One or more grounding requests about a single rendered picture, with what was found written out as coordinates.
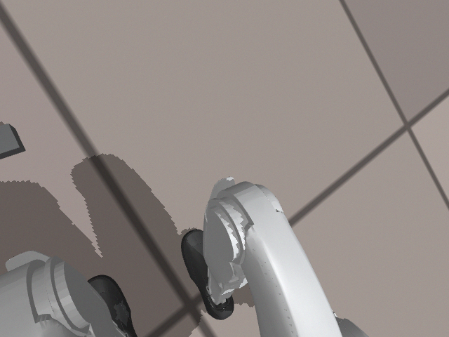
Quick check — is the right robot foot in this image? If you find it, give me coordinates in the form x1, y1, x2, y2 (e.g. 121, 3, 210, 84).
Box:
181, 230, 234, 320

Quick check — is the left robot foot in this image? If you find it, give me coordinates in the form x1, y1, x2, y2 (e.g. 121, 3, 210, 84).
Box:
87, 275, 138, 337

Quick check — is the small box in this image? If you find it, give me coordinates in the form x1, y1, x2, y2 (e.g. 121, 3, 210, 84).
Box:
0, 124, 26, 159

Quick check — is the right robot hand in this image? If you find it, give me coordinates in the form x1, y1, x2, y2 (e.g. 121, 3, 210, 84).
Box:
333, 312, 369, 337

